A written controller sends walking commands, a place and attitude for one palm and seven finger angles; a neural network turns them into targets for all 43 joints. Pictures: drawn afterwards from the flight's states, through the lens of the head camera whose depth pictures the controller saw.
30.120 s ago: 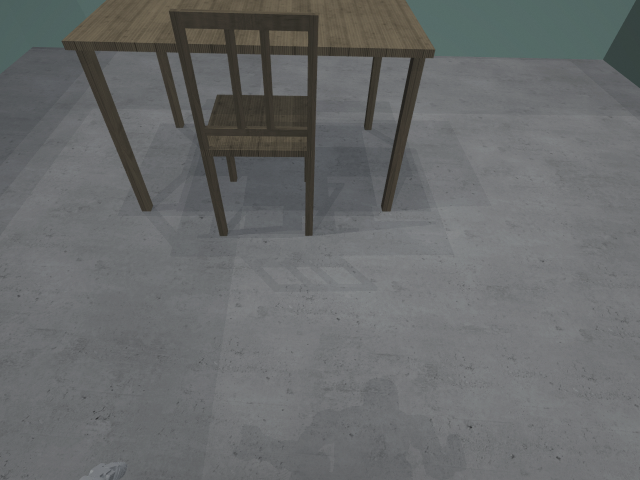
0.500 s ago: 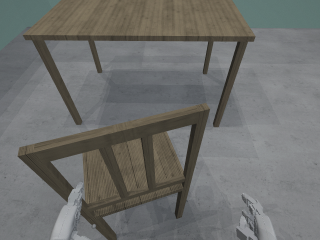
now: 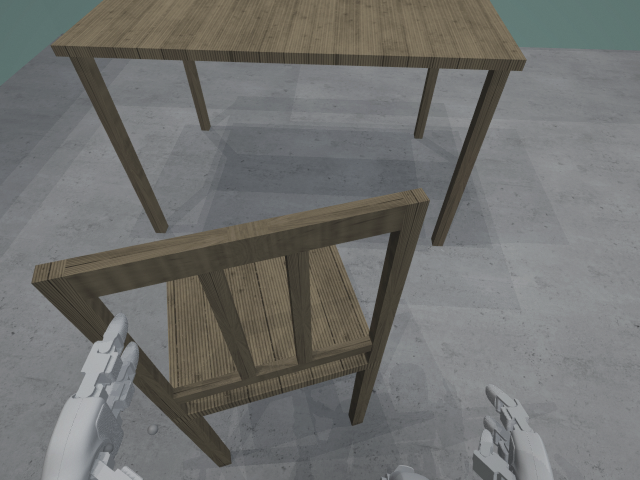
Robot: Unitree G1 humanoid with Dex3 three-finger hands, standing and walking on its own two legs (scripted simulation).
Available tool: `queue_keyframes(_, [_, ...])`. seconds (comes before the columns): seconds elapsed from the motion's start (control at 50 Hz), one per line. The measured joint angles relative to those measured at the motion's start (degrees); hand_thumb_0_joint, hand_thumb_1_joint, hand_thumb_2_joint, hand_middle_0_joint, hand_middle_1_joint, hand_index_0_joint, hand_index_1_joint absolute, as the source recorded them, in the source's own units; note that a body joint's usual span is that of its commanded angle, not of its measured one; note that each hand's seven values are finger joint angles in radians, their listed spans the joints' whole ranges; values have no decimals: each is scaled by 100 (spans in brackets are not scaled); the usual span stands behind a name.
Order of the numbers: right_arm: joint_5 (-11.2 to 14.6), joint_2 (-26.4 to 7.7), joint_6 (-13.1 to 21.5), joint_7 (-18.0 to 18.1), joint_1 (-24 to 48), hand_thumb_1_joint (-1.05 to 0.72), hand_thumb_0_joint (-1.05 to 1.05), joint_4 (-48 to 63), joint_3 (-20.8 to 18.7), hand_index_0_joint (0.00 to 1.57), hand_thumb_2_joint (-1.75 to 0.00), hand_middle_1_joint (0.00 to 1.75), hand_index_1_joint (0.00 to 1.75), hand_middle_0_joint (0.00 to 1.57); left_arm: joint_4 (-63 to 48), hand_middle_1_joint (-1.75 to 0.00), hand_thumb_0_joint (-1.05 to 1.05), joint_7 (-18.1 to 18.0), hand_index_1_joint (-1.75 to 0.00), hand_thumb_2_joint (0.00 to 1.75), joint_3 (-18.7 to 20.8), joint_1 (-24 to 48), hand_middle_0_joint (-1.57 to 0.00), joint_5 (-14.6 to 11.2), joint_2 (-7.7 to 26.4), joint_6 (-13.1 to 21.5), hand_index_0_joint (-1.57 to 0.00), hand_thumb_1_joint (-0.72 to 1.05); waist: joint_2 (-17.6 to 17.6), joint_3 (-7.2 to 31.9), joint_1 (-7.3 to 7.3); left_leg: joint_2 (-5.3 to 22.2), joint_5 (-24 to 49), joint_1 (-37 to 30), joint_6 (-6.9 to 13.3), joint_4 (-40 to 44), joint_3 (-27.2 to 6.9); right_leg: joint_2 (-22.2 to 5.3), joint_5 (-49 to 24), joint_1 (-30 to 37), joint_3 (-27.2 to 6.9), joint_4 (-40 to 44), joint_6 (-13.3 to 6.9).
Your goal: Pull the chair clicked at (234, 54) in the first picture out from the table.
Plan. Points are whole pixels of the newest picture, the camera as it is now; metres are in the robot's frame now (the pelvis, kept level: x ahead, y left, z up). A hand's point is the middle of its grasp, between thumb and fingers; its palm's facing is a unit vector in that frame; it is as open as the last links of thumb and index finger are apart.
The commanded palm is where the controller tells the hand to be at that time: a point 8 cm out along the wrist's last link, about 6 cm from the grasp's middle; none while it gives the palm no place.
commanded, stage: draw the hand back to the body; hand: left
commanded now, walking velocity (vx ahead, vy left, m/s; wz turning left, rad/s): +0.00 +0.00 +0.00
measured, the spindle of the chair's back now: (232, 331) +0.32 +0.15 -0.03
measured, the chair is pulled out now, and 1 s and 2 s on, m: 0.59 0.59 0.59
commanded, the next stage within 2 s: step back with the hand held close in 1.28 s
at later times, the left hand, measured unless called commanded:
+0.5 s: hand (118, 408) +0.17 +0.20 +0.10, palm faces +0.16 -0.89 -0.42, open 14.3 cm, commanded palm +0.14 +0.27 +0.17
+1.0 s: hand (87, 392) +0.18 +0.23 +0.12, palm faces +0.20 -0.81 -0.55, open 6.5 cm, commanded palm +0.17 +0.28 +0.23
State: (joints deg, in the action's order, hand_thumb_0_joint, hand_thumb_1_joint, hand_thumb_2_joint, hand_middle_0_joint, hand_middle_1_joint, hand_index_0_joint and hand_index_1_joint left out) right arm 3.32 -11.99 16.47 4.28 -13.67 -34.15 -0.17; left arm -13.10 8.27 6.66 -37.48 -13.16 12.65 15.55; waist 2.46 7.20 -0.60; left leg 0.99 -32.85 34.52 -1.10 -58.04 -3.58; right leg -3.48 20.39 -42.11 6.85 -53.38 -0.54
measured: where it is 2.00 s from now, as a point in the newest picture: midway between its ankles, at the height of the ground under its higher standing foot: outside the picture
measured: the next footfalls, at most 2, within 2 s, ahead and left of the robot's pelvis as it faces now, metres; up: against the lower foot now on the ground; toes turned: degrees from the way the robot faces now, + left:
none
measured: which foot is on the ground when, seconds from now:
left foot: down 0.00-1.00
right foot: down 0.00-1.00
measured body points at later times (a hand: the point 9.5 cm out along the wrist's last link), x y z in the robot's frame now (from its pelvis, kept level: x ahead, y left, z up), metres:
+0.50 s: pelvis +0.02 -0.01 +0.04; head +0.00 -0.03 +0.49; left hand +0.16 +0.25 +0.13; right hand +0.19 -0.23 -0.03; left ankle -0.04 +0.13 -0.68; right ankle +0.06 -0.12 -0.68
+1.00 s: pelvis +0.03 -0.02 +0.06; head +0.03 -0.05 +0.50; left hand +0.17 +0.27 +0.15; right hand +0.23 -0.24 -0.03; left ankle -0.04 +0.13 -0.68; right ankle +0.06 -0.12 -0.68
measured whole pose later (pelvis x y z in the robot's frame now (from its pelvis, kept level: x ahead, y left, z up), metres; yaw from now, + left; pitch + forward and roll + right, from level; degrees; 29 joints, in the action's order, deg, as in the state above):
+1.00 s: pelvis +0.03 -0.02 +0.06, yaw +0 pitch -5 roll -1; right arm 1.9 -13.7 14.0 6.3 -9.6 -39.9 1.8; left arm -20.7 -7.3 7.6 -36.2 -1.7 25.9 -8.6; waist 5.0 -3.9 -4.1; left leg 2.5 -21.8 1.1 -2.4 -27.3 -3.0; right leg -1.2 13.8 -11.1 7.4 -29.4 -1.5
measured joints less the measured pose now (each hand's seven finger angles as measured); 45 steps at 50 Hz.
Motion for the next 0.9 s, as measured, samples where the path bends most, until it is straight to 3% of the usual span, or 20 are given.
queue_keyframes(0.1, [70,-7,88,-7,-5,-90,2,-11,31,20,-90,30,30,21,-178,0,-1,314,0,20,180,103,0,-180,201,136,0,-54,23,-99,-26,13,8,-88,4,0,2,16,-23,97,-1,23,-1])
queue_keyframes(0.22, [161,-22,156,87,-15,-90,2,-6,94,20,-90,30,30,21,-333,-2,-1,341,-1,21,274,102,-4,-339,266,-332,-2,-51,103,-106,-6,20,136,-519,16,355,19,37,-134,533,-6,368,20])
queue_keyframes(0.3, [3,14,-138,200,-45,-90,2,95,109,20,-90,30,30,21,-721,-8,-1,-610,-2,25,-63,34,-13,553,568,-1099,-2,-43,39,-231,-57,10,286,-1096,4,807,75,42,-218,1049,-51,694,18])
queue_keyframes(0.4, [-59,27,-423,278,-15,-90,2,151,171,20,-90,30,30,21,-872,-12,-1,-1299,-8,32,-273,-100,-18,954,705,-1672,-10,-29,115,-416,-20,49,470,-1778,-4,1364,93,99,-356,1709,-44,1186,4])
queue_keyframes(0.62, [-149,-5,-440,275,93,-90,1,-215,250,20,-90,30,30,21,-785,-19,0,-1530,-22,50,-139,-68,-20,1044,990,-2041,-31,9,210,-855,-190,103,864,-2766,-59,2406,116,177,-587,2599,-30,1974,-44])
queue_keyframes(0.9, [-155,-140,-297,229,357,-90,2,-552,202,20,-90,30,30,21,-747,-26,1,-1559,-36,75,59,69,-21,1120,1257,-2337,-48,60,253,-1062,-324,155,1090,-3272,-123,3014,62,228,-659,3042,46,2369,-93])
